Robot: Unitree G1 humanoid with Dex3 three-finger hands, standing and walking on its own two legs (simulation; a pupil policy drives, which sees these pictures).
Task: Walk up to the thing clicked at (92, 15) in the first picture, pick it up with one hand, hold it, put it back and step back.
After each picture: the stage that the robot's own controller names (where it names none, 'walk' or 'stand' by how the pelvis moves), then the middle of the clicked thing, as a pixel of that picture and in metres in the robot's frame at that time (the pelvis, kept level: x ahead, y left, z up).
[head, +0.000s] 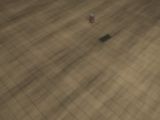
stand; (91, 18) +1.86 -0.11 -0.72
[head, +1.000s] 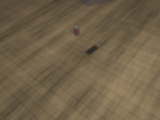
walk; (76, 30) +1.72 +0.21 -0.70
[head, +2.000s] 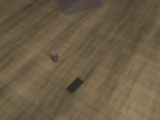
walk; (54, 56) +1.08 +0.35 -0.71
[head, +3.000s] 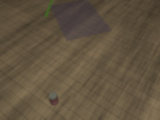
walk; (53, 98) +0.65 +0.25 -0.69
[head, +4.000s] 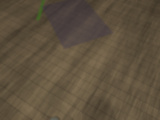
stand; out of the picture +0.40 +0.20 -0.69
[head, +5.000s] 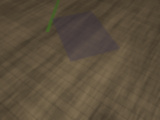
stand; out of the picture +0.36 +0.19 -0.72
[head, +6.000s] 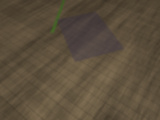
stand; out of the picture +0.38 +0.19 -0.73
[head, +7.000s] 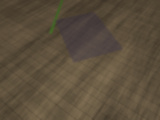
stand; out of the picture +0.37 +0.20 -0.73
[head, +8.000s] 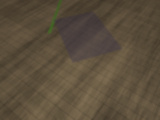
stand; out of the picture +0.36 +0.20 -0.73
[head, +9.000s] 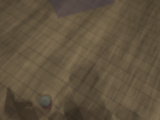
go down; (46, 102) +0.39 +0.19 -0.59
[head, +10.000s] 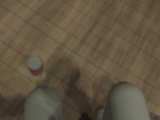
go down; (35, 66) +0.46 +0.19 -0.33
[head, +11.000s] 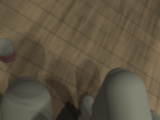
close in; (5, 51) +0.45 +0.22 -0.26
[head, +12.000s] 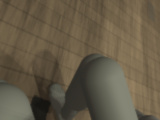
close; out of the picture +0.45 +0.25 -0.23
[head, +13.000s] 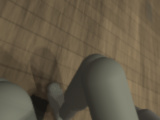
lift; out of the picture +0.43 +0.25 -0.23
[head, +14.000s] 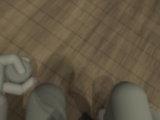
lift; (20, 75) +0.34 +0.22 -0.08
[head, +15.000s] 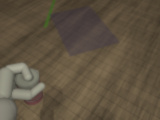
hold; (30, 87) +0.33 +0.18 +0.05
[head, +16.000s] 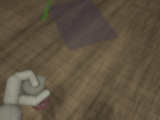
hold; (37, 93) +0.32 +0.17 -0.01
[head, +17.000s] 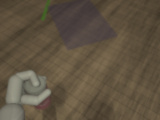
crouch; (38, 93) +0.32 +0.17 -0.02
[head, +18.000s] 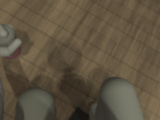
crouch; (7, 43) +0.47 +0.20 -0.10
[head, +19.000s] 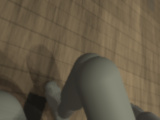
lower; out of the picture +0.45 +0.26 -0.24
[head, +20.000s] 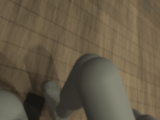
lower; out of the picture +0.45 +0.26 -0.24
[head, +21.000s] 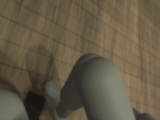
lower; out of the picture +0.46 +0.26 -0.24
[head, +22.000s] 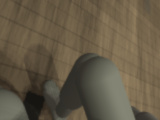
lower; out of the picture +0.46 +0.26 -0.24
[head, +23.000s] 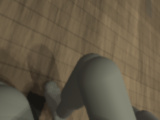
draw back; out of the picture +0.45 +0.24 -0.25
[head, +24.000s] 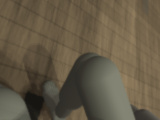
withdraw; out of the picture +0.45 +0.25 -0.24
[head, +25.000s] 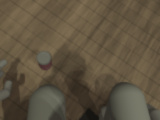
walk; (44, 61) +0.47 +0.17 -0.35
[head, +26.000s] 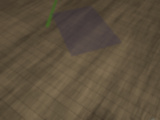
stand; out of the picture +0.38 +0.15 -0.66
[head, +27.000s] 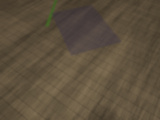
stand; out of the picture +0.39 +0.17 -0.67
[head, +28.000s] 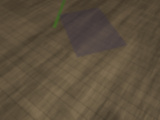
stand; out of the picture +0.39 +0.16 -0.70
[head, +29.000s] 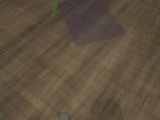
walk; (65, 119) +0.42 +0.15 -0.71
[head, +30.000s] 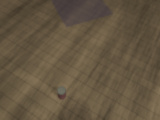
walk; (61, 93) +0.56 +0.13 -0.71
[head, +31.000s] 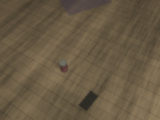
walk; (63, 66) +0.85 +0.23 -0.70
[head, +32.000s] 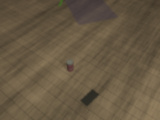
stand; (70, 65) +1.03 +0.16 -0.71
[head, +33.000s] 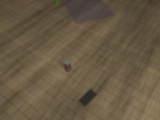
stand; (67, 65) +1.02 +0.16 -0.73
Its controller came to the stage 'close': yes
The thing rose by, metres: 0.72
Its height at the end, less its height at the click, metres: +0.00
